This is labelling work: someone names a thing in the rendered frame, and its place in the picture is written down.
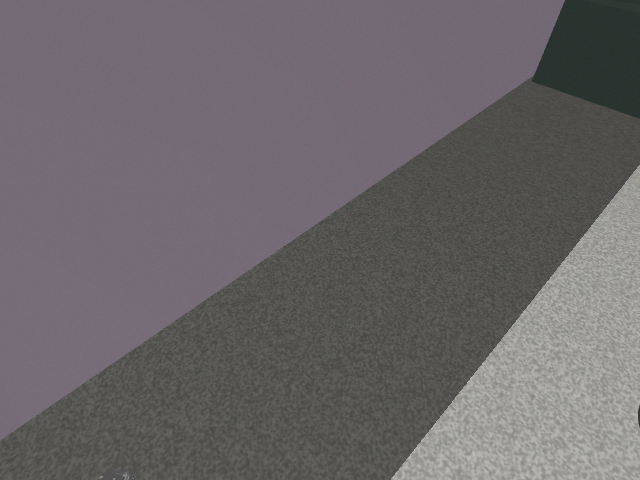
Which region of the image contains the armchair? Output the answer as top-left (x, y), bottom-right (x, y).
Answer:
top-left (532, 0), bottom-right (640, 119)

